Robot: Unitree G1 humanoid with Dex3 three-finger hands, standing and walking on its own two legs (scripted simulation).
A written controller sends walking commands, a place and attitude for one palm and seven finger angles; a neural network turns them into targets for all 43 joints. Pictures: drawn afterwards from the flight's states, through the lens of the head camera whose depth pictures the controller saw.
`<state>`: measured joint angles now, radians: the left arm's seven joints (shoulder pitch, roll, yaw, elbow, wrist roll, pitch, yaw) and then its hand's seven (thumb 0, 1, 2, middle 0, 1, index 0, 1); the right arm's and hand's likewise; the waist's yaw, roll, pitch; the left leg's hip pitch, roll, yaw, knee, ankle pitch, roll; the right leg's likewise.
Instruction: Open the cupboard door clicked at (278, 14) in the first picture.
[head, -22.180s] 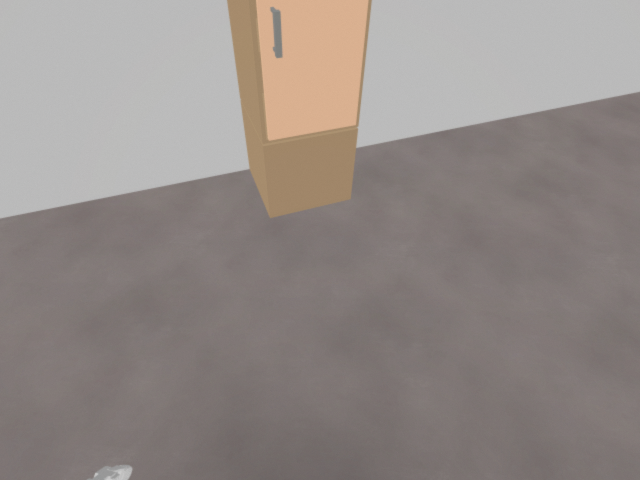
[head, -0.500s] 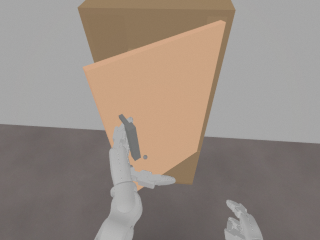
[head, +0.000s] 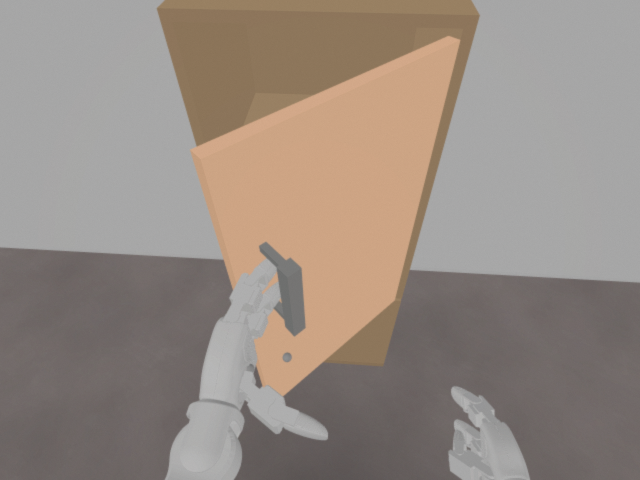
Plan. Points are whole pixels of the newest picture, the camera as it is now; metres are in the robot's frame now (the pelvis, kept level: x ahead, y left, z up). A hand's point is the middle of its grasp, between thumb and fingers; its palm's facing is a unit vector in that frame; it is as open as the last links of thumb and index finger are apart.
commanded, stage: slide the hand sideways off the handle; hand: left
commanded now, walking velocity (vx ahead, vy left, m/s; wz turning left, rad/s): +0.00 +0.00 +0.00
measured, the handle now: (282, 290) +0.32 +0.07 +0.08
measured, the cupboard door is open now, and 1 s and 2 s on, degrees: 46 46 46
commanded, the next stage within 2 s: draw the hand back to the body in 0.66 s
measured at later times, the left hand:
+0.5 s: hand (247, 392) +0.20 +0.09 +0.08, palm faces -0.01 -1.00 -0.05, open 16.3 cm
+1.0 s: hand (199, 396) +0.19 +0.13 +0.10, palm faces -0.02 -1.00 -0.07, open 16.3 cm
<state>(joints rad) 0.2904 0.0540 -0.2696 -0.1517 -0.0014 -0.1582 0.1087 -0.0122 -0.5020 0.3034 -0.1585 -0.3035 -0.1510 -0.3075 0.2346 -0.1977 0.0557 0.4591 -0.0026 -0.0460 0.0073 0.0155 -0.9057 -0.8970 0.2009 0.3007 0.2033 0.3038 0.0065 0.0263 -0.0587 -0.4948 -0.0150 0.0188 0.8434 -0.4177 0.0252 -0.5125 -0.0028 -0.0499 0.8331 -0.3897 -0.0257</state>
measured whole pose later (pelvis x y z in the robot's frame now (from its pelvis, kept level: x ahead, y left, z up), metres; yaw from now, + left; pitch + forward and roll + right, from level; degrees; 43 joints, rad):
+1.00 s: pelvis +0.01 -0.01 -0.01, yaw +1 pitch +6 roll -1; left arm 0.61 0.21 0.02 -0.42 -0.20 -0.19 -0.14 -0.01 -0.50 0.30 -0.15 -0.30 -0.15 -0.30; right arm 0.28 -0.21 0.03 0.45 0.04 -0.15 -0.06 0.02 -0.91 -0.90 0.20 0.30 0.20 0.30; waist 0.01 0.06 -0.10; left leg -0.57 0.01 -0.02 0.94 -0.47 0.01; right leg -0.56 0.02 -0.09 0.90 -0.44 -0.04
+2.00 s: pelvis +0.04 -0.01 +0.04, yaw +0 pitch -4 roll -1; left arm 0.47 0.35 0.33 -0.41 -0.06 -0.06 0.12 0.01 0.66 0.80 -0.20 -0.30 -0.20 -0.30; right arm 0.18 -0.23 0.03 0.64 0.00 -0.11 -0.09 0.02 -0.90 -0.90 0.20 0.30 0.20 0.30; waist 0.08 0.06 0.02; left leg -0.07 0.00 0.00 0.43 -0.28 0.01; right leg -0.08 0.02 -0.05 0.40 -0.24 -0.03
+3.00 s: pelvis -0.04 +0.01 +0.03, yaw -1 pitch -1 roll +0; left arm 0.56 0.43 0.43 -0.51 -0.02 -0.17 0.13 0.01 0.89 0.90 -0.21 -0.30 -0.21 -0.30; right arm 0.18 -0.22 -0.01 0.54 0.01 -0.04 -0.08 0.01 -0.91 -0.90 0.20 0.30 0.20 0.30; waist 0.01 -0.01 0.05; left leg -0.31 -0.03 0.05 0.53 -0.21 0.05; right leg -0.33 -0.01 -0.02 0.52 -0.17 0.00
